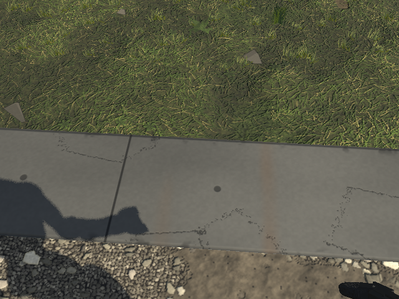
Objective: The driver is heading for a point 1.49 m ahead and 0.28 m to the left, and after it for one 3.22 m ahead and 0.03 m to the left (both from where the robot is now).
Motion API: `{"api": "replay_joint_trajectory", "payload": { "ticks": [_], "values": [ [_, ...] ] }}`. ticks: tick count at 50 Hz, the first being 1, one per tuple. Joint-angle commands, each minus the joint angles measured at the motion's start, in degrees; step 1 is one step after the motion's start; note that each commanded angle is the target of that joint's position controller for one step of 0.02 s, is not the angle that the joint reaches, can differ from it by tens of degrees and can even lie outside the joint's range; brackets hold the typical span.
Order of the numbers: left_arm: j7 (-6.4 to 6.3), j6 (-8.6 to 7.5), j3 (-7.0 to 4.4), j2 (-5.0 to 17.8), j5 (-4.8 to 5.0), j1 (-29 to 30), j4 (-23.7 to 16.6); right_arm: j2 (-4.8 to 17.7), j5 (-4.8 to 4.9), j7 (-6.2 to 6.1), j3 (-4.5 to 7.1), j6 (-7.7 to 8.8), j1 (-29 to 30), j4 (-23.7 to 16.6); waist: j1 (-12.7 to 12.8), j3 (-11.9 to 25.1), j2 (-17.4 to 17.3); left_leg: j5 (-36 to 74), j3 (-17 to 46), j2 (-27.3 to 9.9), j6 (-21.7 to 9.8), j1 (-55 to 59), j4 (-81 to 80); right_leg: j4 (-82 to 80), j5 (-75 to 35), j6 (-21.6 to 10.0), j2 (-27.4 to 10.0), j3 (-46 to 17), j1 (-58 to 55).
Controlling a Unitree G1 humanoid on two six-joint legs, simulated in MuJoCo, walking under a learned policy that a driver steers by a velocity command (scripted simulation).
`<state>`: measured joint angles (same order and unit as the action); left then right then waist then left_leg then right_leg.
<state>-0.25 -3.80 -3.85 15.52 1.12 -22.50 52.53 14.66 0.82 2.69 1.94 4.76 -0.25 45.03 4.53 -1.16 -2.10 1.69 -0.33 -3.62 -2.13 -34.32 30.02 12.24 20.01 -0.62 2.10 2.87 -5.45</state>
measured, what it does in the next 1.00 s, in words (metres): walks ahead: left foot, then right foot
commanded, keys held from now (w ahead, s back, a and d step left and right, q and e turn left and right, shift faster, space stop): w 1.00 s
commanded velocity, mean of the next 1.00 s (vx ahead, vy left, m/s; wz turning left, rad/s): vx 0.50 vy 0.00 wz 0.00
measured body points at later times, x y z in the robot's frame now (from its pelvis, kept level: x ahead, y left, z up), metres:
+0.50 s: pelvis +0.28 +0.02 +0.01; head +0.31 +0.02 +0.46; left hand +0.49 +0.26 -0.09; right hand +0.29 -0.26 -0.12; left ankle +0.18 +0.12 -0.73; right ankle +0.47 -0.13 -0.69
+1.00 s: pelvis +0.57 -0.02 +0.01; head +0.59 -0.02 +0.46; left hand +0.58 +0.26 -0.12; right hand +0.76 -0.27 -0.09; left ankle +0.76 +0.14 -0.68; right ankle +0.49 -0.12 -0.73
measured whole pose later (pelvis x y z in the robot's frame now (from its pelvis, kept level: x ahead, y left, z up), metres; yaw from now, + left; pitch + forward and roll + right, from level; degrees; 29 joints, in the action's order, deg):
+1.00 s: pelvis +0.57 -0.02 +0.01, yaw +0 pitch +2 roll -2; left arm 0.2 -4.7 -3.0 15.0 0.6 -19.5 53.4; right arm 15.5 0.7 0.9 2.7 4.0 -4.1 46.5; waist 4.2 -0.7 -2.6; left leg 4.3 1.4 -6.4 0.3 -37.4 34.6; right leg 11.6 13.5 -2.8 3.5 3.0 -0.1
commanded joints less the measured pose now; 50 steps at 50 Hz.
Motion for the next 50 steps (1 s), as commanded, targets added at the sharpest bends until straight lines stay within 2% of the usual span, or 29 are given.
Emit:
{"api": "replay_joint_trajectory", "payload": {
  "ticks": [1, 2, 3, 4, 5, 6, 7, 8, 9, 12, 15, 20, 23, 25, 27, 28, 29, 30, 31, 32, 33, 34, 35, 36, 38, 40, 43, 46, 50],
  "values": [
    [-0.56, 0.55, -2.43, 10.86, 0.0, 1.39, -2.13, 8.46, 0.08, 0.16, 2.72, 0.97, -3.12, -2.8, -6.45, 2.02, 7.46, -5.39, -2.58, 3.15, -3.02, 9.31, -1.53, 9.16, -45.52, -7.54, -16.01, -5.05, -0.28],
    [-0.75, 0.95, -1.86, 9.75, -0.31, 1.52, -2.34, 11.07, -0.03, -0.32, 4.14, 0.87, -12.62, 0.01, -10.78, 7.99, 6.85, -4.47, -3.12, 3.82, -4.8, 22.82, -1.15, 20.7, -48.61, -5.79, -12.99, -2.73, 3.78],
    [-0.95, 0.95, -0.59, 6.96, -1.65, -0.16, -3.7, 15.47, -0.7, -1.0, 5.24, 0.61, -22.68, 1.84, -13.25, 17.09, -0.5, -3.37, 10.13, -7.54, -8.45, 41.33, 1.28, 39.82, -30.47, -3.76, -9.34, -0.45, 16.8],
    [-0.07, -0.42, 1.41, -0.64, -0.96, -8.2, -3.63, 17.82, -0.64, -0.46, 5.57, 0.49, -24.26, 3.12, -8.05, 24.45, -16.04, -19.72, 39.41, -18.65, -17.65, 58.09, -7.44, 57.9, 11.23, -0.58, 1.75, -4.69, 38.69],
    [0.2, -1.73, 0.01, 6.28, 0.43, -2.77, -3.27, 12.0, 0.05, -0.43, 4.03, 0.57, -23.2, 2.42, -11.1, 21.15, -9.44, -26.57, 41.52, -17.12, -15.24, 56.28, -12.47, 63.56, 13.26, -1.46, -0.78, -11.35, 45.23],
    [0.38, -2.5, -0.7, 8.67, 1.66, 3.08, -5.27, 10.19, -0.08, -0.7, 3.42, 0.7, -18.9, 1.78, -10.57, 12.51, -6.59, -23.88, 32.74, -15.62, -12.81, 48.85, -13.42, 63.79, 8.23, -2.25, -3.58, -9.64, 48.88],
    [0.0, -2.79, -0.5, 8.17, 1.32, 5.96, -5.89, 9.36, -0.53, -0.83, 3.11, 0.77, -14.78, 0.92, -8.74, 8.1, -1.04, -17.41, 26.61, -13.83, -11.73, 40.28, -14.58, 61.16, 2.72, -2.32, -6.71, -7.98, 47.0],
    [-0.29, -2.59, -0.82, 7.79, 0.28, 7.32, -6.01, 7.94, -1.1, -0.79, 2.79, 0.9, -12.12, 0.62, -7.07, 4.76, 0.1, -11.52, 21.81, -11.94, -11.39, 33.16, -16.05, 57.68, -0.6, -2.06, -8.6, -7.53, 44.7],
    [-0.28, -1.98, -0.93, 7.14, 0.03, 5.93, -5.77, 6.87, -1.82, -0.79, 2.44, 1.18, -11.0, 0.52, -5.1, 4.5, -1.67, -8.39, 18.91, -10.6, -11.07, 29.13, -17.51, 55.97, -2.83, -2.01, -10.1, -8.11, 40.98],
    [-0.46, -0.24, -0.53, 4.58, -0.26, 5.29, -5.56, 7.26, -1.14, -0.87, 2.58, 1.9, -11.49, 1.54, -3.48, 2.68, -1.73, -4.54, 13.44, -9.48, -12.12, 24.35, -21.66, 50.64, -5.13, -0.68, -11.34, -7.31, 39.63],
    [-0.49, 0.01, -0.4, 4.42, -0.99, 11.11, -7.54, 8.98, -0.96, -1.79, 3.01, 1.65, -13.82, 2.7, -4.6, 0.2, -0.35, -1.18, 9.69, -8.92, -12.12, 25.12, -23.62, 41.75, -13.44, 1.19, -11.72, -6.71, 44.59],
    [0.58, -0.99, 0.55, 2.64, -0.66, 20.48, -9.71, 10.12, -0.22, -2.58, 3.09, 0.87, -18.03, 4.41, -7.98, -1.74, -0.54, -0.9, 3.36, -6.13, -9.35, 26.71, -23.88, 24.47, -26.68, 1.4, -8.67, -3.38, 41.45],
    [1.54, -1.38, 0.8, 2.92, -0.21, 25.14, -11.4, 10.48, 0.07, -2.64, 3.23, 0.02, -21.29, 6.03, -9.58, -3.05, -0.76, -0.73, 3.74, -8.33, -9.38, 32.18, -21.87, 19.76, -25.7, 0.68, -7.49, -3.11, 42.59],
    [2.29, -1.72, 0.71, 3.67, -0.11, 26.62, -12.44, 10.89, 0.22, -2.85, 3.48, -0.73, -22.03, 6.72, -9.2, -3.28, -1.27, 2.1, 4.5, -10.46, -8.84, 36.55, -19.4, 17.68, -21.91, -0.67, -6.92, -3.44, 43.37],
    [2.75, -1.95, 0.23, 5.19, -0.1, 24.39, -12.22, 11.65, 0.33, -3.16, 3.81, -1.34, -21.18, 6.81, -7.06, -1.74, -2.47, 9.32, 4.71, -11.59, -7.68, 39.4, -15.8, 16.34, -17.44, -2.33, -5.72, -2.86, 39.65],
    [2.71, -2.04, -0.44, 6.52, -0.21, 20.51, -11.23, 12.13, 0.38, -3.3, 3.93, -1.61, -19.94, 6.55, -4.58, 0.71, -3.26, 18.48, 3.84, -10.89, -6.87, 39.64, -11.34, 15.67, -15.96, -3.44, -4.0, -1.32, 33.69],
    [2.38, -2.02, -1.74, 8.69, -0.39, 12.2, -8.57, 11.34, 0.29, -3.42, 3.59, -1.96, -19.03, 6.28, -0.35, 5.74, -2.51, 24.97, 1.58, -8.16, -5.44, 37.55, -1.85, 14.55, -17.04, -5.09, -2.3, 0.23, 22.29],
    [1.82, -1.88, -3.02, 12.35, -1.0, 1.77, -6.07, 9.1, -0.56, -3.57, 2.52, -1.97, -19.42, 5.09, 3.37, 14.01, 1.11, 15.25, -0.62, -5.19, -3.51, 27.48, 13.53, 17.41, -18.72, -8.28, -9.02, -6.91, 4.68],
    [1.6, -1.42, -4.23, 17.64, -1.44, -2.85, -4.89, 2.61, -0.91, -3.03, 0.64, -0.71, -25.98, 3.87, 0.41, 20.95, 15.12, -15.02, -1.9, 5.49, 0.85, 3.07, 35.49, 13.36, -7.97, -17.46, -22.61, -34.02, -16.12],
    [1.75, -1.32, -2.78, 12.74, -0.64, -3.11, -5.07, 5.77, -0.11, -2.63, 1.13, 0.74, -24.2, 4.72, 2.14, 23.43, 15.39, -35.02, 6.37, 6.11, 0.49, -4.84, 43.25, 6.08, -1.03, -18.51, -24.46, -45.41, -17.94],
    [1.63, -1.36, -1.83, 10.13, -0.39, 1.35, -5.56, 9.57, 1.53, -2.18, 2.23, 1.6, -19.26, 3.19, 1.69, 14.34, 12.09, -31.95, 6.56, 2.57, -0.34, -10.14, 46.06, 5.1, 0.61, -15.66, -22.62, -37.08, -11.3],
    [1.54, -1.31, -1.35, 8.61, -0.6, 5.45, -6.47, 9.59, 1.65, -2.26, 2.14, 1.96, -15.74, 2.37, 0.32, 8.88, 7.94, -26.49, 4.76, -0.59, -0.75, -9.61, 43.88, 3.9, -2.93, -13.85, -20.28, -29.52, -2.78],
    [1.67, -1.37, -0.92, 7.14, -1.12, 8.78, -6.81, 9.07, 0.86, -2.54, 2.35, 1.84, -14.03, 2.1, -1.44, 4.92, 5.54, -22.41, 4.02, -2.61, -0.52, -7.53, 40.02, 1.89, -7.07, -13.05, -18.24, -24.63, 5.14],
    [1.8, -1.67, -0.36, 5.38, -1.71, 10.76, -7.07, 8.7, 0.36, -2.72, 2.66, 1.16, -14.72, 2.39, -3.48, 3.4, 6.44, -19.61, 4.52, -4.33, -0.41, -3.77, 37.07, 0.02, -10.87, -12.18, -16.25, -20.86, 10.35],
    [1.97, -2.25, -0.44, 5.58, -1.56, 11.34, -6.54, 6.34, 0.07, -2.86, 2.35, -0.29, -16.8, 2.99, -5.29, 2.95, 7.28, -17.35, 4.13, -5.12, 0.54, 0.01, 34.13, -2.95, -15.09, -12.84, -15.15, -16.99, 15.16],
    [1.6, -2.65, -0.83, 7.05, -1.34, 10.3, -5.51, 5.8, -0.39, -3.11, 2.26, -0.95, -14.66, 2.02, -5.53, 1.36, 6.17, -13.43, 3.69, -5.49, 1.84, -1.92, 29.66, -4.86, -18.79, -13.49, -14.72, -13.62, 16.41],
    [0.72, -2.32, -1.04, 8.06, -1.09, 7.96, -4.15, 5.19, -0.74, -2.95, 2.08, -0.73, -9.1, 0.2, -4.11, -0.15, 5.15, -3.55, 3.07, -5.16, 2.99, -4.43, 18.86, -5.73, -21.97, -12.4, -13.35, -9.44, 14.83],
    [0.25, -1.97, -1.11, 8.86, -0.63, 5.22, -2.82, 3.79, -0.44, -2.33, 1.45, -0.2, -3.07, -1.33, -1.87, -1.39, 5.06, 4.14, 0.93, -3.05, 2.89, -1.74, 8.12, -6.15, -21.09, -10.88, -11.91, -6.11, 14.06],
    [0.08, -0.94, -1.35, 9.41, -0.14, 0.87, -0.34, 4.04, 0.15, -1.17, 1.14, 0.26, 3.01, -3.68, 0.21, -3.2, 5.03, 3.31, 0.78, -1.6, 1.84, -3.3, 1.57, -3.74, -20.89, -10.7, -14.81, -6.6, 6.68]
  ]
}}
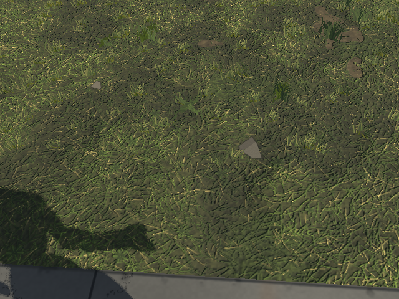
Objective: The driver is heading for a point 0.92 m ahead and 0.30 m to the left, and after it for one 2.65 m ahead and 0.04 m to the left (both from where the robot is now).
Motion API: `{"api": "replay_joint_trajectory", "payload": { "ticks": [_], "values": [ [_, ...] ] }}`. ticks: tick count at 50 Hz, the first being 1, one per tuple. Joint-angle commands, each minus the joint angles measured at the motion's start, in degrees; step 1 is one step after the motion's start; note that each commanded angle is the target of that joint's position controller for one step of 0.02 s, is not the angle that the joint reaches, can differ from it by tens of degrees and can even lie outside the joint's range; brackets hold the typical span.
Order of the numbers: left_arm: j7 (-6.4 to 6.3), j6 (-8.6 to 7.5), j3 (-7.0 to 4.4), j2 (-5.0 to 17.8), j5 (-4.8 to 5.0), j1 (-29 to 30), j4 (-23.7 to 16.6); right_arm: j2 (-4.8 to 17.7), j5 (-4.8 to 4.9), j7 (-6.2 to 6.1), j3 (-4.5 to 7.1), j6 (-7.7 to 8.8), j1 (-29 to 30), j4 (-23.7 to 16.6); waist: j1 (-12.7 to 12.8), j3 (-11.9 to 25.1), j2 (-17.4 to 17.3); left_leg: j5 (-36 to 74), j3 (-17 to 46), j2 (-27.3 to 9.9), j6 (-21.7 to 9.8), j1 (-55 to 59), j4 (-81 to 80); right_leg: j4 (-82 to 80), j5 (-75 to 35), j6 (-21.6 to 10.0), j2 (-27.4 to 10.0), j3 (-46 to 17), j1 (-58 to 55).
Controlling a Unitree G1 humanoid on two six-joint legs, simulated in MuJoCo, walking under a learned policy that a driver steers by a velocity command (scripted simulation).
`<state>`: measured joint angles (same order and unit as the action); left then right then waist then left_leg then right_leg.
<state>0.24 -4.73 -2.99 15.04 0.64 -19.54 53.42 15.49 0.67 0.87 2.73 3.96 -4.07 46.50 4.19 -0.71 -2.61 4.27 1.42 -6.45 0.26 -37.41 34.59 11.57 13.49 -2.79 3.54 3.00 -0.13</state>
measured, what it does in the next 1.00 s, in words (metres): walks ahead: left foot, then right foot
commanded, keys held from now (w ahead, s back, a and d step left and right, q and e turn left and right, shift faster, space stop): w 0.48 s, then w+q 0.52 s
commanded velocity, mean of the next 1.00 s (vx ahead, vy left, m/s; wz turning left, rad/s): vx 0.50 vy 0.00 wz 0.19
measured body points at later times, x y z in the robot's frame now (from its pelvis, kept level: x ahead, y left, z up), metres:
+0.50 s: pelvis +0.28 +0.05 +0.00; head +0.31 +0.05 +0.45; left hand +0.46 +0.30 -0.11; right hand +0.29 -0.23 -0.13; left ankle +0.22 +0.14 -0.74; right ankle +0.46 -0.13 -0.69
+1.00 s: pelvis +0.56 +0.00 +0.00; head +0.58 +0.01 +0.45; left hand +0.53 +0.28 -0.13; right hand +0.76 -0.23 -0.11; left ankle +0.67 +0.20 -0.68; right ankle +0.53 -0.10 -0.74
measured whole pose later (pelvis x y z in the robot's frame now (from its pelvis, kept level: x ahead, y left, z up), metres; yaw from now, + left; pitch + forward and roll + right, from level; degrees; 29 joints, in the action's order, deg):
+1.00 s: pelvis +0.56 +0.00 +0.00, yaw +13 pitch +0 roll -2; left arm -0.5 -5.5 -4.2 14.8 -0.9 -16.3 54.6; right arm 16.5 1.3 0.3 5.1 1.3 -9.8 46.5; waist 3.1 -1.1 -2.2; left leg -2.2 2.8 -7.4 -1.0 -39.9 49.6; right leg 13.7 12.7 -1.4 0.9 12.0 1.4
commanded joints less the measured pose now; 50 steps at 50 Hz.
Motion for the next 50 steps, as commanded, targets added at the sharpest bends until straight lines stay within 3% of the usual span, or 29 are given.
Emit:
{"api": "replay_joint_trajectory", "payload": {
  "ticks": [1, 4, 5, 6, 7, 8, 9, 10, 11, 12, 13, 14, 17, 19, 23, 26, 28, 31, 32, 33, 34, 35, 36, 37, 38, 40, 42, 44, 50],
  "values": [
    [-0.52, 0.34, -2.32, 10.06, 0.43, -2.48, -0.81, 3.54, 0.33, 1.01, 0.39, 1.22, 7.62, -5.74, 0.4, -3.83, 5.73, -1.01, -0.68, 1.38, -1.24, -0.74, -4.04, -1.86, -15.58, -8.23, -17.31, -7.12, -0.85],
    [-0.92, 1.28, -2.8, 11.16, 0.53, -1.43, -0.47, 5.59, 0.31, 1.66, 1.03, 1.63, 4.8, -5.71, -2.41, -1.78, 7.19, -7.58, -1.75, 3.21, -3.61, 4.6, -5.94, 3.56, -26.4, -6.6, -18.86, -7.38, -4.97],
    [-1.01, 1.61, -2.85, 11.45, 0.57, -0.08, -0.67, 6.93, 0.17, 1.54, 1.82, 1.7, -0.1, -4.41, -5.44, 1.21, 7.58, -8.24, -3.62, 5.13, -4.81, 11.98, -7.02, 9.25, -35.87, -5.63, -17.57, -6.01, -4.64],
    [-1.09, 1.9, -2.34, 10.17, 0.31, 0.19, -0.95, 9.57, -0.03, 1.1, 3.27, 1.64, -9.25, -1.53, -9.47, 7.05, 6.41, -6.95, -4.23, 5.88, -6.55, 25.11, -6.94, 19.97, -39.32, -4.06, -14.45, -3.73, -0.98],
    [-1.18, 1.83, -1.12, 7.49, -1.02, -0.9, -2.33, 13.77, -0.65, 0.48, 4.43, 1.39, -19.41, 0.37, -12.39, 15.89, -0.55, -5.38, 7.8, -4.67, -10.15, 42.95, -4.77, 38.27, -23.05, -2.02, -10.76, -1.1, 11.07],
    [-0.45, 0.47, 0.79, 0.39, -0.7, -8.23, -2.38, 16.66, -0.5, 0.84, 4.94, 1.1, -21.12, 1.69, -7.92, 21.97, -16.0, -19.03, 35.39, -15.71, -19.1, 60.17, -12.28, 56.44, 16.49, 1.24, 0.27, -3.23, 33.78],
    [-0.08, -0.82, -0.54, 6.85, 0.58, -3.9, -1.88, 10.87, 0.08, 0.9, 3.35, 1.16, -20.4, 0.93, -10.58, 19.75, -9.26, -26.46, 38.16, -14.61, -17.24, 58.9, -16.55, 62.66, 20.2, 0.38, -2.38, -10.54, 40.36],
    [0.2, -1.66, -1.27, 9.31, 1.94, 1.55, -3.72, 9.1, -0.06, 0.67, 2.71, 1.32, -16.1, 0.26, -10.06, 11.67, -6.39, -24.44, 30.07, -13.06, -14.97, 51.87, -17.69, 63.16, 15.18, -0.47, -5.12, -9.36, 43.89],
    [-0.13, -1.92, -1.15, 8.83, 1.75, 4.32, -4.27, 8.35, -0.45, 0.6, 2.42, 1.39, -12.01, -0.58, -8.34, 7.28, -1.54, -18.29, 24.05, -11.16, -13.98, 43.84, -19.03, 60.79, 9.77, -0.42, -8.15, -7.6, 42.24],
    [-0.4, -1.74, -1.45, 8.45, 0.81, 5.63, -4.4, 6.93, -0.92, 0.69, 2.1, 1.52, -9.36, -0.86, -6.82, 4.03, -0.19, -12.66, 19.57, -9.4, -13.73, 37.16, -20.63, 57.47, 6.42, -0.04, -9.91, -7.19, 40.18],
    [-0.41, -1.14, -1.58, 7.73, 0.52, 4.45, -4.13, 5.76, -1.52, 0.73, 1.71, 1.76, -8.14, -0.92, -4.93, 3.67, -1.63, -9.38, 16.54, -7.99, -13.3, 33.18, -22.1, 55.56, 4.15, 0.11, -11.38, -7.69, 36.48],
    [-0.45, -0.46, -1.47, 6.56, 0.45, 3.41, -3.78, 5.35, -1.43, 0.84, 1.66, 1.94, -7.89, -0.72, -4.07, 3.46, -2.05, -8.08, 14.64, -7.19, -13.49, 31.13, -23.7, 53.91, 3.23, 0.47, -11.76, -7.58, 34.58],
    [-0.71, 0.85, -1.17, 4.85, -0.14, 5.7, -4.66, 7.15, -0.82, 0.41, 2.12, 2.41, -9.28, 0.55, -3.48, 1.0, -1.04, -4.17, 10.05, -6.86, -14.46, 28.29, -26.96, 47.56, -0.74, 2.21, -12.65, -6.68, 36.68],
    [-0.67, 0.86, -1.14, 4.72, -0.54, 9.48, -5.93, 8.0, -0.77, -0.19, 2.37, 2.14, -10.94, 1.42, -4.36, -0.19, -0.14, -2.7, 7.67, -6.33, -14.14, 29.18, -27.97, 41.13, -6.87, 3.27, -12.68, -6.4, 39.4],
    [0.09, 0.18, -0.45, 3.16, -0.3, 16.76, -7.73, 8.63, -0.26, -0.9, 2.4, 1.59, -13.81, 2.94, -6.71, -1.79, -0.47, -2.75, 2.0, -3.59, -11.77, 29.44, -28.47, 26.95, -18.41, 3.48, -10.37, -3.98, 36.58],
    [0.77, -0.23, -0.18, 3.2, 0.04, 22.49, -9.65, 8.86, 0.29, -1.02, 2.5, 0.96, -17.89, 4.98, -8.7, -3.34, -0.16, -3.66, 2.96, -4.84, -11.77, 32.67, -26.94, 21.34, -19.13, 3.36, -8.76, -3.59, 35.9],
    [1.43, -0.77, -0.26, 3.92, 0.2, 24.45, -10.82, 9.2, 0.57, -1.25, 2.73, 0.23, -18.96, 5.73, -8.52, -3.89, -0.64, -2.68, 4.74, -6.56, -11.51, 36.27, -24.31, 18.3, -16.55, 2.69, -8.07, -4.51, 36.34],
    [1.84, -1.63, -1.22, 6.67, 0.24, 20.41, -10.21, 10.53, 0.74, -1.72, 3.36, -0.57, -17.39, 5.62, -5.03, -1.57, -2.45, 3.1, 7.34, -8.06, -9.99, 38.46, -18.77, 15.62, -11.15, 1.12, -6.47, -4.34, 28.73],
    [1.59, -1.83, -2.17, 8.25, 0.12, 14.56, -8.55, 10.26, 0.75, -1.78, 3.23, -0.77, -16.14, 5.27, -1.67, 1.66, -2.36, 9.89, 6.12, -6.05, -8.77, 37.26, -12.66, 14.02, -10.56, -0.07, -5.15, -3.02, 20.17],
    [1.03, -1.98, -3.57, 11.36, -0.46, 4.89, -6.0, 8.02, 0.2, -1.77, 2.39, -0.79, -16.04, 4.63, 2.24, 8.84, -1.11, 8.58, 3.93, -2.52, -6.9, 31.3, -0.8, 16.4, -11.76, -2.28, -7.62, -4.74, 4.95],
    [0.49, -1.78, -4.95, 16.77, -1.63, -3.18, -4.84, 2.57, -0.49, -1.57, 0.8, -0.22, -20.27, 2.85, 2.51, 18.75, 9.1, -9.4, -0.38, 4.8, -3.04, 11.9, 20.64, 17.25, -8.18, -8.48, -21.81, -22.59, -18.02],
    [0.76, -1.25, -4.5, 15.46, -1.11, -4.83, -4.3, 0.82, 0.36, -1.43, 0.12, 0.74, -23.54, 2.98, 1.7, 24.66, 19.74, -39.16, 3.38, 9.1, -1.87, 0.02, 32.92, 8.83, 2.2, -12.82, -28.41, -41.88, -24.47],
    [0.59, -1.17, -3.08, 10.41, -0.63, -2.08, -4.7, 7.05, 1.85, -1.38, 1.85, 1.05, -19.05, 2.86, 2.4, 16.82, 13.95, -37.05, 6.56, 5.63, -2.36, -5.09, 38.55, 6.62, 8.66, -10.15, -26.22, -37.11, -18.39],
    [0.39, -1.16, -2.42, 8.28, -0.41, 2.22, -5.36, 8.19, 2.25, -1.51, 2.28, 1.07, -15.21, 1.65, 1.43, 9.73, 11.39, -31.64, 4.92, 2.98, -2.88, -6.69, 38.55, 5.0, 7.78, -8.01, -24.74, -29.19, -10.24],
    [0.41, -1.23, -1.89, 6.56, -0.63, 6.1, -5.58, 7.69, 1.75, -1.78, 2.46, 0.8, -13.59, 1.48, -0.28, 5.82, 8.73, -26.98, 4.19, 0.85, -2.81, -4.54, 36.53, 2.83, 4.35, -7.02, -22.68, -23.68, -2.66],
    [0.53, -1.65, -1.46, 4.55, -1.47, 10.17, -5.36, 5.44, 1.37, -1.78, 2.85, -0.66, -14.91, 1.67, -3.58, 2.06, 10.36, -21.76, 4.66, -1.82, -2.62, 1.33, 32.96, -1.19, -1.15, -6.0, -19.77, -14.97, 6.91],
    [0.4, -2.15, -1.81, 5.05, -1.49, 11.06, -4.8, 3.44, 1.38, -1.68, 2.74, -2.02, -14.61, 0.9, -4.72, 0.49, 9.15, -19.32, 4.21, -2.52, -2.12, 1.69, 31.56, -3.63, -6.01, -6.77, -19.43, -9.58, 9.85],
    [-0.06, -2.39, -2.29, 6.26, -1.66, 10.43, -4.05, 3.32, 0.98, -1.72, 2.89, -2.69, -12.65, -0.39, -4.94, -0.68, 7.31, -14.99, 4.69, -2.75, -1.46, -0.93, 28.28, -4.66, -9.96, -7.32, -19.43, -5.46, 9.71],
    [-1.33, -1.43, -3.06, 8.97, -1.23, 7.38, -2.99, 1.87, 0.47, 0.37, 2.0, -2.01, -2.67, -4.0, -1.86, -3.44, 4.79, -1.86, -0.18, -1.38, -1.36, -0.98, 9.98, -5.54, -14.92, -6.25, -18.36, 4.8, 5.67]
  ]
}}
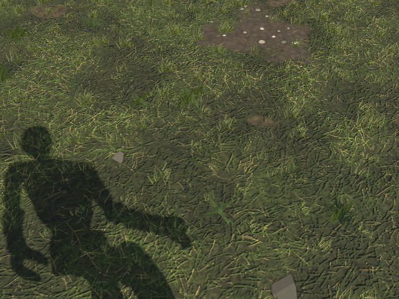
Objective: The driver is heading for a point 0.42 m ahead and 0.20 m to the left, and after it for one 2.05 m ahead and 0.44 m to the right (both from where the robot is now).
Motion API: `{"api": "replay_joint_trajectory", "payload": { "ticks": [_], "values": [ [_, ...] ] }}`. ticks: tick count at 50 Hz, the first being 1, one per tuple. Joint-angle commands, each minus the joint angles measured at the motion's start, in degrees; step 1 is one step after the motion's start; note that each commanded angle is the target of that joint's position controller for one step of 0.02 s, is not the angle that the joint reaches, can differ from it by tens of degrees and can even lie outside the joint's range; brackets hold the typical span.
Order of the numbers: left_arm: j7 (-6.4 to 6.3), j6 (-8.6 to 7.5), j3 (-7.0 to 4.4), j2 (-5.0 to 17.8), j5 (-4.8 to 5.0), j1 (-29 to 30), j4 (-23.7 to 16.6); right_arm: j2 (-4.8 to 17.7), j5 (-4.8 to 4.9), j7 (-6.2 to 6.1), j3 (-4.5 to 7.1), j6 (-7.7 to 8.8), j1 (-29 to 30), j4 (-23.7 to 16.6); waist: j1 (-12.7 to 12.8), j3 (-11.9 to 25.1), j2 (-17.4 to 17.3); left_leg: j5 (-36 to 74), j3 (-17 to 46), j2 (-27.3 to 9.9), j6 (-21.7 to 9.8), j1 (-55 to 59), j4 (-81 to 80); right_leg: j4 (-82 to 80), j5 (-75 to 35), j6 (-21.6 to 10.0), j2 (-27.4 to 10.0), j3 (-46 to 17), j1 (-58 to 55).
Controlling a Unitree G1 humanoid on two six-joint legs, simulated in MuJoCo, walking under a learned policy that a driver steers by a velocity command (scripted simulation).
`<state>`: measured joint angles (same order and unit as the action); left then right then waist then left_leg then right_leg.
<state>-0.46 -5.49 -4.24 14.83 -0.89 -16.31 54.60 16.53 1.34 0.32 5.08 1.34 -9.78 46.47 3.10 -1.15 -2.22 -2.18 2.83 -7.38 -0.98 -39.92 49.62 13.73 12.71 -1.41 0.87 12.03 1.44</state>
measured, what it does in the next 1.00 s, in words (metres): walks ahead: left foot, then right foot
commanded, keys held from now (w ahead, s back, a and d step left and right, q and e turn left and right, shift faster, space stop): w+q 0.38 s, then w+e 0.62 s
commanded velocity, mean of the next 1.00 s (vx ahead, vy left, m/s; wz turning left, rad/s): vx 0.50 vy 0.00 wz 0.10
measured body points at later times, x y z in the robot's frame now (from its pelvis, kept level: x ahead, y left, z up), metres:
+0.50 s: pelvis +0.28 +0.08 +0.00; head +0.30 +0.10 +0.45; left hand +0.40 +0.38 -0.10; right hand +0.41 -0.18 -0.11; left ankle +0.23 +0.14 -0.74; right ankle +0.49 -0.07 -0.68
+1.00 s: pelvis +0.59 +0.08 +0.00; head +0.63 +0.07 +0.45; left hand +0.63 +0.36 -0.12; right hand +0.79 -0.17 -0.09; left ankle +0.69 +0.27 -0.68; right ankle +0.59 +0.01 -0.74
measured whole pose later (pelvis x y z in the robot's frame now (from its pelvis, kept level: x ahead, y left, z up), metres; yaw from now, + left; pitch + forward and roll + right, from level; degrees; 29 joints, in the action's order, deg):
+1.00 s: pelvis +0.59 +0.08 +0.00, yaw +2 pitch +2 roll +0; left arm 0.7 -3.6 -3.3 15.6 0.9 -18.2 45.8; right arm 16.5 -1.0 -0.5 2.8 5.5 -6.9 39.6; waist 2.8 -2.1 -1.2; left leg -11.5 5.4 -4.7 2.5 -36.4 49.1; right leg 19.2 9.5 -5.8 7.2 -5.3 10.9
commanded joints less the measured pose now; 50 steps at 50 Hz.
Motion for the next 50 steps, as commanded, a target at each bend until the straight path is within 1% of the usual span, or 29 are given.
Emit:
{"api": "replay_joint_trajectory", "payload": {
  "ticks": [1, 4, 6, 8, 9, 10, 11, 12, 13, 14, 15, 16, 20, 24, 27, 31, 34, 35, 36, 37, 38, 39, 40, 41, 42, 43, 45, 47, 50],
  "values": [
    [-0.73, -0.36, -1.98, 9.68, 0.52, 3.05, -3.88, 0.64, -0.23, 1.3, -0.55, 0.63, 5.02, -4.83, 0.0, -3.69, 4.02, 4.59, -2.46, -0.21, -0.4, 1.14, -7.09, -7.43, -14.59, -7.57, -16.21, -3.37, 2.42],
    [-0.75, 0.92, -2.53, 10.9, 1.42, 0.46, -3.06, 1.01, -0.15, 2.32, -0.73, 0.5, 8.88, -7.34, 0.91, -4.96, 4.07, 0.89, -4.38, 0.75, -1.85, -0.37, -11.25, -4.68, -18.68, -6.81, -18.05, -1.55, -4.2],
    [-0.82, 1.78, -2.95, 12.15, 2.0, 0.94, -3.22, 2.27, -0.15, 2.82, -0.21, 0.34, 8.47, -8.47, -0.62, -3.73, 5.29, -4.31, -6.77, 3.02, -3.64, 2.83, -12.59, 0.2, -31.57, -5.69, -18.65, 0.08, -7.13],
    [-0.99, 2.68, -3.42, 13.7, 2.58, 2.27, -3.78, 5.11, 0.02, 2.82, 1.37, 0.02, 1.85, -7.75, -5.17, 1.28, 7.11, -9.76, -10.11, 7.53, -6.19, 13.17, -12.67, 12.1, -49.94, -4.42, -18.04, 1.61, -7.7],
    [-1.0, 3.04, -3.24, 13.53, 2.86, 3.44, -4.12, 7.8, 0.25, 2.4, 3.02, -0.02, -6.79, -5.61, -10.18, 5.67, 6.08, -6.73, -10.79, 10.33, -8.21, 25.41, -16.57, 23.74, -50.62, -2.73, -15.95, 3.1, -3.89],
    [-1.06, 2.72, -2.41, 11.42, 1.6, 2.7, -4.93, 12.83, 0.38, 1.16, 5.21, -0.56, -16.16, -3.15, -13.76, 10.84, 0.58, -6.69, -1.4, 6.33, -11.18, 42.91, -18.52, 41.15, -34.66, 0.2, -13.48, 3.27, 9.62],
    [-0.38, 1.16, 0.25, 2.38, -0.57, -1.74, -8.26, 18.74, 0.8, 0.77, 5.78, -0.11, -13.76, -3.36, -5.95, 13.88, -14.26, -15.6, 30.97, -7.45, -21.21, 59.16, -24.5, 60.51, 18.4, 3.69, -1.24, -2.01, 35.37],
    [0.43, -1.4, -0.01, 6.22, 1.75, 3.28, -9.16, 14.65, -0.02, 1.3, 4.25, 0.98, -15.31, -5.51, -9.45, 20.9, -7.22, -21.85, 44.9, -11.72, -23.63, 62.65, -32.89, 66.74, 22.37, 2.72, 0.24, -15.86, 41.94],
    [0.91, -2.72, -0.72, 8.84, 3.92, 8.71, -10.88, 11.23, -0.52, 1.54, 3.24, 1.91, -13.57, -4.96, -10.2, 13.4, -4.09, -17.03, 37.37, -10.64, -20.59, 58.69, -34.16, 65.98, 16.87, 1.2, -2.4, -16.42, 46.99],
    [0.68, -3.44, -0.5, 8.29, 3.29, 9.22, -10.72, 9.56, -0.27, 1.47, 2.73, 2.44, -10.35, -5.29, -7.94, 8.98, -0.44, -11.46, 29.87, -8.13, -18.5, 50.94, -33.5, 61.27, 11.76, 0.23, -5.06, -16.49, 45.32],
    [0.25, -3.48, -0.88, 8.61, 1.67, 8.79, -9.9, 7.6, -0.37, 1.34, 2.15, 2.54, -6.05, -6.13, -5.43, 6.16, 1.33, -5.53, 24.18, -5.82, -16.9, 42.93, -33.68, 56.1, 8.62, 0.45, -6.88, -16.64, 41.09],
    [0.24, -2.8, -1.36, 9.3, 1.15, 7.5, -9.49, 6.05, -0.97, 1.06, 1.5, 2.61, -3.52, -7.24, -3.41, 5.28, 0.56, -0.88, 20.78, -4.26, -16.17, 37.61, -34.75, 53.09, 6.45, 0.73, -8.1, -17.13, 36.8],
    [0.26, -0.39, -0.96, 6.71, 0.15, 8.6, -10.34, 7.74, -0.75, -0.36, 1.66, 2.95, -4.46, -7.18, -2.15, 3.06, 0.74, 7.86, 13.84, -2.21, -16.07, 30.0, -37.73, 41.94, -0.24, 4.01, -7.61, -15.07, 34.18],
    [1.19, -0.35, 0.37, 4.41, 0.84, 14.64, -11.19, 7.06, -1.02, -1.06, 1.14, 3.03, -7.25, -5.39, -5.6, 0.88, -1.69, 6.34, 5.58, 1.01, -12.03, 28.5, -38.9, 25.59, -18.02, 4.17, -6.55, -12.95, 31.47],
    [1.87, -0.54, 0.78, 4.77, 1.77, 18.82, -12.31, 7.68, -1.14, -0.81, 1.05, 3.42, -9.86, -3.51, -7.91, -1.29, -2.07, 0.8, 5.25, -1.12, -11.22, 31.29, -40.28, 20.2, -23.54, 2.59, -5.83, -12.37, 31.56],
    [3.35, -0.94, 0.91, 5.77, 2.07, 21.6, -14.22, 8.21, -1.27, -0.91, 1.25, 2.83, -11.83, -1.17, -8.58, -3.32, -1.13, 7.07, 4.23, -5.57, -10.38, 43.04, -37.27, 16.97, -16.47, -0.73, -5.01, -12.62, 38.59],
    [4.23, -0.91, 0.27, 7.34, 2.04, 17.01, -13.84, 9.41, -1.38, -1.54, 1.54, 2.02, -9.92, -1.29, -5.5, 0.18, -2.79, 28.25, 0.95, -5.98, -8.2, 46.92, -30.4, 16.66, -8.83, -3.52, -1.56, -10.3, 32.14],
    [4.08, -0.68, -0.64, 8.92, 1.83, 11.99, -12.63, 9.87, -1.47, -1.77, 1.58, 1.63, -8.93, -1.62, -2.76, 3.83, -3.33, 39.01, -0.76, -4.89, -7.23, 46.95, -23.84, 16.81, -7.65, -4.73, 0.83, -8.35, 25.05],
    [3.74, -0.42, -1.89, 11.04, 1.61, 3.95, -10.62, 9.61, -1.49, -2.08, 1.26, 1.23, -7.7, -2.23, 1.55, 8.45, -1.93, 42.5, -3.49, -2.42, -5.33, 43.36, -12.91, 15.48, -10.28, -6.42, 2.24, -8.16, 13.63],
    [3.15, 0.01, -2.88, 14.78, 1.39, -4.58, -9.65, 7.94, -2.53, -2.53, 0.38, 1.37, -8.73, -3.61, 3.98, 14.95, 4.65, 25.33, -5.54, 0.21, -2.99, 30.76, 4.59, 16.21, -12.39, -10.26, -7.18, -22.31, -2.7],
    [3.53, -0.03, -3.38, 17.29, 1.91, -6.58, -9.09, 1.33, -2.8, -1.31, -1.51, 2.8, -15.77, -4.45, -0.87, 20.18, 19.25, -24.74, -2.6, 12.44, 1.29, 6.22, 23.64, 9.81, -0.75, -21.18, -19.04, -52.75, -21.49],
    [3.45, 0.15, -2.16, 12.13, 2.86, -6.9, -9.2, 5.84, -1.34, -0.56, -1.15, 4.51, -11.3, -4.45, 2.69, 19.93, 12.98, -28.81, 4.9, 10.48, 0.4, -1.14, 28.55, 4.5, 8.57, -19.51, -18.5, -57.04, -23.98],
    [2.97, 0.31, -1.76, 10.66, 2.41, -3.79, -10.22, 7.79, 0.39, 0.02, -0.7, 5.76, -5.4, -6.54, 3.16, 12.07, 9.79, -24.05, 4.77, 7.76, -0.38, -5.03, 27.73, 3.34, 7.33, -17.31, -17.17, -49.69, -17.83],
    [2.68, 0.41, -1.63, 10.39, 1.84, -0.9, -11.26, 7.42, -0.02, -0.13, -0.95, 6.53, -2.19, -7.34, 1.92, 8.01, 3.55, -20.24, 3.94, 5.56, -0.73, -3.64, 23.99, 2.68, 2.23, -16.01, -15.21, -44.51, -10.06],
    [2.5, 0.47, -1.27, 9.34, 1.57, 1.5, -11.97, 7.5, -1.35, -0.4, -0.58, 6.74, -0.63, -7.72, 0.1, 4.6, 0.98, -18.18, 3.4, 4.14, -0.27, -1.4, 19.14, 1.77, -4.37, -15.61, -13.5, -40.54, -3.0],
    [2.22, 0.42, -0.88, 8.72, 0.95, 2.6, -12.66, 7.42, -1.96, -0.52, -0.32, 6.42, -1.38, -8.03, -1.83, 4.33, 2.33, -17.02, 3.63, 3.18, 0.17, 2.23, 16.6, 0.73, -9.22, -15.68, -12.15, -38.31, 1.21],
    [1.79, 0.62, -0.93, 8.77, 1.35, 3.13, -13.36, 6.32, -2.26, -0.7, -0.36, 5.41, -3.17, -8.25, -3.57, 3.61, 4.35, -17.2, 2.87, 2.42, 1.69, 4.17, 11.24, -0.72, -13.84, -16.18, -10.9, -35.27, 5.45],
    [1.07, 0.72, -1.36, 10.17, 1.64, 2.16, -13.52, 5.05, -2.37, -1.01, -0.77, 4.55, -1.37, -9.06, -3.44, 2.28, 4.48, -14.07, 1.24, 2.63, 3.48, 4.24, 4.96, -1.73, -16.65, -15.93, -9.74, -32.09, 9.57],
    [0.12, 1.37, -1.93, 11.46, 2.15, 0.29, -13.38, 3.29, -2.38, -0.96, -1.5, 4.56, 4.88, -10.74, -1.27, 1.15, 5.27, -0.79, 0.4, 4.55, 4.87, 7.72, -8.13, -1.49, -15.24, -12.8, -5.92, -27.57, 13.78]
  ]
}}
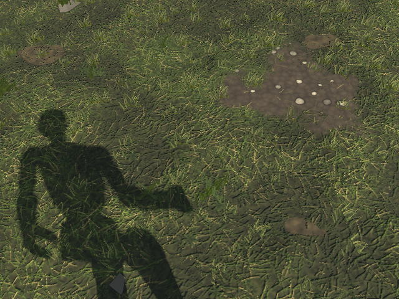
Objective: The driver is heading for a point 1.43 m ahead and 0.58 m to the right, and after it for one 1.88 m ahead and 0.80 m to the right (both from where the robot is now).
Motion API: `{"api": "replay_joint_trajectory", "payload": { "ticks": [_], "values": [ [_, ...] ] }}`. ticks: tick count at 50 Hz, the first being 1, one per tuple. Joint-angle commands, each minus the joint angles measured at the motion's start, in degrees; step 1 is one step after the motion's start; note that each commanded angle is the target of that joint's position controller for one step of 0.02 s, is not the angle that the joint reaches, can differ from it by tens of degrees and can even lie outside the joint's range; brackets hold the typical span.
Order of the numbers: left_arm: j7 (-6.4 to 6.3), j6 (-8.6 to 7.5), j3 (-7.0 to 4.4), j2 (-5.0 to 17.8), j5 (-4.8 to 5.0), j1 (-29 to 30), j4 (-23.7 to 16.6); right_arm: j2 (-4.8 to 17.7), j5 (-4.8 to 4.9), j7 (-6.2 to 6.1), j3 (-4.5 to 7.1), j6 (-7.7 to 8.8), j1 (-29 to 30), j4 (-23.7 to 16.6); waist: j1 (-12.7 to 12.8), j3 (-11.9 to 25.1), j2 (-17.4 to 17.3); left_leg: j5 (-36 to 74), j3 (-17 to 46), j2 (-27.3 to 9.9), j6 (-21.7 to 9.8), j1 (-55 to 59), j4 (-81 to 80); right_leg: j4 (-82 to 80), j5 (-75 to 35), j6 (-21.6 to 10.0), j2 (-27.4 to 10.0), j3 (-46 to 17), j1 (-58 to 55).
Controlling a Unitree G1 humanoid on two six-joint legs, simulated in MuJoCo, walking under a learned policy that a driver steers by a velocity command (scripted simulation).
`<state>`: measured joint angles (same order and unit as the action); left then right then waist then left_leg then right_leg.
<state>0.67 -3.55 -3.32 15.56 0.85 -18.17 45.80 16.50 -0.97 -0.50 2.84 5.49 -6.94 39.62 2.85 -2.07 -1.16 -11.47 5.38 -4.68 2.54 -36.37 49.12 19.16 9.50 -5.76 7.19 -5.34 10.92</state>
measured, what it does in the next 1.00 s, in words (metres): walks ahead, turning right: left foot, then right foot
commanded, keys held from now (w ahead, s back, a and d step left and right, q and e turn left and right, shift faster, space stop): w+e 0.84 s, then w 0.16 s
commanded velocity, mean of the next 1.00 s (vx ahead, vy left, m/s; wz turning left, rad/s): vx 0.50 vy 0.00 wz -0.55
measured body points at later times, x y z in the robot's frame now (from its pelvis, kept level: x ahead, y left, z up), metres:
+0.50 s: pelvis +0.28 +0.04 +0.00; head +0.30 +0.03 +0.45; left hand +0.52 +0.25 -0.09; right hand +0.24 -0.25 -0.11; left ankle +0.27 +0.15 -0.75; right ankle +0.32 -0.14 -0.67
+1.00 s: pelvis +0.51 -0.13 +0.00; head +0.54 -0.16 +0.45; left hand +0.74 +0.06 -0.10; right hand +0.52 -0.45 -0.10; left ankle +0.72 -0.03 -0.67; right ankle +0.47 -0.18 -0.75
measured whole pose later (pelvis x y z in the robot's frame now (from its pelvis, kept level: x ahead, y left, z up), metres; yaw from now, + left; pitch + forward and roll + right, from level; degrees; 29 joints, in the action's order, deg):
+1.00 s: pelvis +0.51 -0.13 +0.00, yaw -34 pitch +2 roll +0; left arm 0.6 -2.8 -3.2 15.7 0.2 -18.3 39.6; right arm 18.1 -0.7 0.3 2.8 5.2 -7.0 41.2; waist 2.3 -2.1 -2.1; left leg -7.7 3.2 -7.0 3.2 -38.9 51.7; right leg 19.2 10.5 -5.3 6.1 -3.5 10.0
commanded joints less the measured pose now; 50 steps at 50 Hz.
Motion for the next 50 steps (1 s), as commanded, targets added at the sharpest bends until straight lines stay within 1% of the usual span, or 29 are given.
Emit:
{"api": "replay_joint_trajectory", "payload": {
  "ticks": [1, 5, 7, 9, 10, 11, 12, 13, 14, 15, 16, 17, 19, 22, 27, 30, 32, 34, 35, 36, 37, 38, 39, 40, 41, 42, 43, 45, 50],
  "values": [
    [-1.21, -0.24, -2.88, 10.65, 0.54, 1.24, -4.43, 2.87, 0.11, 0.05, 0.56, 0.62, 3.95, -4.32, -0.15, 2.12, 4.68, 12.38, -2.44, 2.91, 1.49, 6.27, -11.58, -6.36, -11.23, -7.47, -11.3, -9.46, 5.19],
    [-1.59, 0.93, -2.88, 10.03, 0.96, -2.94, -3.57, 3.93, 1.25, 0.93, 0.84, 1.41, 9.15, -6.0, 1.8, 2.33, 5.77, 15.41, -1.45, 5.32, 1.13, 9.5, -19.55, -2.43, -6.42, -5.97, -12.4, -13.76, 1.71],
    [-1.78, 1.33, -2.95, 9.85, 0.78, -3.18, -3.79, 5.43, 1.46, 1.3, 1.46, 1.94, 8.84, -6.11, 0.93, 2.53, 6.73, 11.44, -0.34, 5.47, -0.07, 10.41, -22.03, 1.03, -5.37, -5.2, -13.87, -17.59, -2.3],
    [-1.78, 1.59, -2.93, 9.38, 0.55, -1.59, -4.53, 6.94, 1.54, 1.21, 2.35, 2.51, 3.69, -4.89, -2.43, 3.87, 8.17, 8.94, -1.15, 5.28, -2.47, 17.35, -24.83, 5.81, -7.93, -3.69, -13.51, -19.03, -2.81],
    [-1.57, 1.42, -2.26, 7.47, 0.22, -0.95, -5.25, 8.72, 0.87, 0.83, 3.19, 2.78, -2.05, -3.9, -5.4, 8.13, 7.49, 8.76, 0.18, 2.58, -4.81, 27.34, -24.91, 13.02, -9.81, -1.95, -10.9, -16.9, -0.41],
    [-1.38, 1.12, -1.04, 4.15, -0.8, -1.21, -6.56, 12.03, 0.06, 0.28, 4.06, 2.75, -10.99, -3.23, -8.87, 16.27, 1.08, 5.54, 9.79, -7.47, -8.58, 42.14, -23.51, 28.81, -0.75, 0.24, -7.04, -11.56, 6.91],
    [-1.38, 0.51, -0.16, 1.7, 0.9, -9.02, -8.39, 15.61, -0.37, 0.65, 4.93, 1.77, -14.86, -1.08, -5.03, 21.45, -18.28, -6.5, 36.24, -19.15, -17.6, 57.06, -28.49, 45.77, 25.1, 3.45, -0.3, -4.43, 26.83],
    [-1.49, 0.5, -1.02, 7.6, 1.47, -8.85, -6.8, 10.44, 0.99, 0.87, 3.92, 1.45, -13.64, -1.91, -6.14, 17.55, -12.88, -17.69, 39.87, -19.55, -16.83, 54.64, -30.51, 53.09, 23.66, 4.24, -5.66, -5.56, 33.42],
    [-1.38, 0.82, -1.86, 10.34, 1.11, -2.82, -7.4, 7.0, 1.07, 0.61, 2.99, 1.08, -11.43, -2.35, -7.77, 10.45, -6.83, -16.41, 30.07, -16.75, -14.35, 48.17, -31.22, 54.88, 18.08, 4.77, -7.5, -4.52, 34.97],
    [-1.4, 1.07, -1.94, 9.82, 0.55, 0.45, -8.08, 6.34, 0.53, 0.61, 2.56, 0.75, -8.93, -2.43, -7.01, 6.29, -2.76, -8.84, 22.56, -14.15, -12.96, 41.28, -32.27, 54.01, 13.99, 5.21, -9.25, -2.76, 33.33],
    [-1.23, 1.03, -2.14, 9.19, 0.08, 2.35, -8.94, 5.5, 0.24, 0.61, 2.27, 0.55, -7.27, -1.9, -5.97, 3.48, -2.64, -2.85, 17.87, -12.24, -12.72, 36.43, -33.6, 51.6, 11.24, 5.42, -10.69, -2.62, 32.47],
    [-0.85, 1.28, -2.23, 8.26, 0.4, 2.29, -9.19, 4.55, -0.01, 0.55, 1.88, 0.61, -6.34, -1.62, -4.75, 2.36, -3.81, 1.01, 13.21, -10.39, -12.07, 32.99, -35.15, 50.04, 9.77, 5.39, -12.09, -2.31, 30.21],
    [-0.45, 1.96, -1.85, 5.93, 0.93, 1.94, -9.8, 4.47, 0.47, 0.65, 2.02, 1.03, -6.05, -0.75, -3.84, 1.94, -5.55, 4.36, 8.09, -9.57, -12.78, 30.24, -37.69, 47.74, 8.53, 5.82, -13.17, -0.83, 28.97],
    [-0.26, 2.4, -1.39, 4.63, 0.38, 5.01, -11.5, 6.74, 0.61, 0.57, 2.85, 1.3, -6.36, 0.76, -3.79, 0.91, -3.55, 9.9, 2.72, -10.56, -14.17, 30.14, -40.04, 42.04, 3.84, 6.96, -14.13, -0.45, 31.5],
    [1.23, 1.55, -0.65, 3.47, 0.39, 11.96, -12.92, 8.82, 0.85, 0.19, 3.28, 0.47, -7.34, 2.74, -6.16, -0.25, -2.12, 15.73, -7.87, -8.7, -11.95, 32.16, -40.08, 26.64, -10.13, 6.29, -13.23, 3.0, 28.67],
    [2.2, 1.4, -0.42, 3.21, 0.56, 16.81, -14.85, 10.28, 1.56, 0.11, 3.65, -0.3, -9.88, 4.3, -7.68, -1.72, -2.02, 16.96, -10.67, -9.93, -10.9, 35.72, -39.28, 20.57, -10.17, 4.88, -12.23, 5.53, 27.66],
    [2.74, 1.48, -0.73, 3.98, 0.58, 18.18, -16.08, 11.32, 2.19, 0.08, 4.02, -1.0, -10.54, 4.99, -7.25, -2.13, -2.51, 23.06, -12.24, -11.14, -9.97, 39.09, -36.85, 18.1, -6.01, 3.23, -11.14, 7.09, 26.84],
    [2.87, 1.81, -1.81, 6.0, 0.2, 15.46, -16.26, 13.15, 2.68, -0.3, 4.57, -1.72, -10.2, 5.0, -4.57, 0.7, -4.46, 42.28, -14.58, -11.21, -8.73, 41.2, -29.24, 17.1, 0.19, 0.79, -7.51, 10.32, 20.29],
    [2.71, 2.04, -2.94, 7.89, 0.16, 9.95, -15.15, 13.77, 2.87, -0.55, 4.74, -2.19, -9.86, 4.91, -1.1, 3.98, -4.71, 50.16, -15.94, -10.52, -7.91, 40.62, -20.98, 15.77, 1.38, -0.85, -5.08, 11.7, 12.78],
    [2.04, 2.33, -4.78, 10.89, 0.35, 0.17, -12.58, 12.77, 2.89, -0.82, 4.28, -2.36, -9.53, 4.64, 4.12, 8.94, -3.29, 48.8, -17.58, -8.55, -6.07, 34.73, -8.67, 12.35, -2.54, -3.13, -3.03, 11.39, -1.7],
    [0.71, 2.99, -6.36, 15.85, 0.68, -7.81, -10.94, 8.72, 0.74, -0.81, 2.72, -1.96, -11.41, 3.42, 6.04, 14.42, 5.66, 21.71, -17.66, -5.59, -3.49, 18.72, 10.06, 12.37, -4.49, -7.01, -12.65, -3.67, -19.66],
    [0.9, 2.11, -6.25, 20.46, 0.74, -4.59, -12.39, 2.68, -0.36, 0.07, 0.5, -0.23, -15.45, -0.09, -0.92, 21.31, 16.77, -23.85, -8.43, 6.33, -0.9, -3.52, 27.2, 4.19, 8.57, -17.97, -25.29, -37.83, -33.92],
    [1.26, 1.37, -4.92, 14.97, 0.59, -6.36, -13.0, 8.56, 1.91, 0.85, 1.59, 1.5, -8.01, -0.51, 4.46, 22.63, 8.96, -21.5, 0.43, 4.26, -1.78, -9.51, 30.99, -1.23, 13.35, -16.53, -25.71, -40.09, -33.96],
    [1.31, 0.66, -4.09, 12.66, 0.25, -4.38, -12.2, 9.61, 3.36, 1.17, 1.82, 2.38, -4.1, -2.03, 3.94, 13.97, 7.63, -15.76, -0.5, 2.16, -2.81, -12.75, 28.68, -2.02, 9.42, -14.23, -24.04, -31.91, -27.39],
    [1.22, 0.37, -3.58, 11.34, 0.33, -1.0, -12.39, 8.84, 2.36, 0.78, 1.53, 2.76, -3.82, -1.55, 1.27, 9.5, 2.69, -11.06, -0.59, -0.18, -2.97, -9.86, 23.82, -2.05, 3.55, -12.41, -21.43, -25.56, -18.7],
    [1.06, 0.37, -3.12, 9.98, -0.06, 2.59, -13.02, 9.06, 0.94, 0.43, 1.85, 2.65, -4.13, -1.1, -1.13, 6.78, 2.19, -8.51, -0.64, -1.55, -2.4, -5.86, 19.23, -2.63, -2.92, -11.35, -19.42, -20.92, -11.26],
    [0.81, 0.33, -2.5, 8.46, -0.81, 4.82, -13.78, 9.24, 0.71, 0.56, 2.07, 1.93, -5.79, -0.48, -3.16, 6.11, 3.32, -6.64, -0.45, -2.76, -2.01, -2.04, 17.51, -3.91, -7.45, -10.99, -18.26, -17.81, -6.58],
    [0.4, -0.13, -2.23, 7.94, -0.88, 5.61, -13.1, 7.74, 0.44, 0.65, 1.79, 0.63, -7.36, 0.38, -4.33, 5.69, 3.86, -5.0, -1.81, -3.0, -0.43, 0.87, 13.94, -5.61, -14.33, -11.56, -17.58, -14.21, -1.56],
    [-0.84, -0.39, -2.29, 9.26, -0.47, 1.99, -9.59, 4.22, 0.3, 0.96, 0.32, 0.08, 0.87, -1.2, -1.32, 2.27, 4.36, 12.69, -3.51, -1.53, 1.27, 1.95, -4.49, -7.25, -15.35, -8.32, -13.64, -5.02, 2.13]
  ]
}}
